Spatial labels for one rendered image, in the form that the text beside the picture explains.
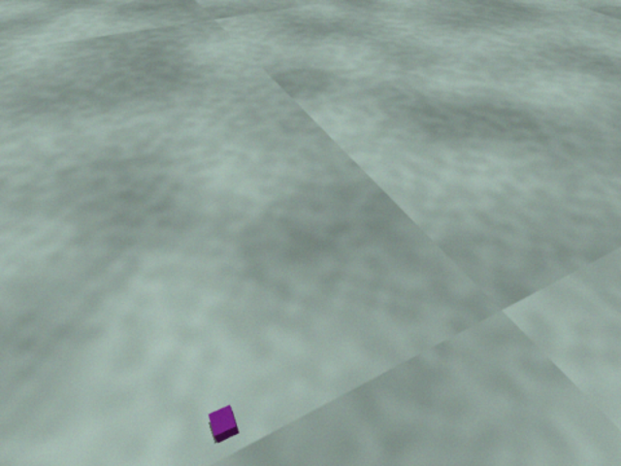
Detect cube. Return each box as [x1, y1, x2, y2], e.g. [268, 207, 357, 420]
[209, 405, 239, 443]

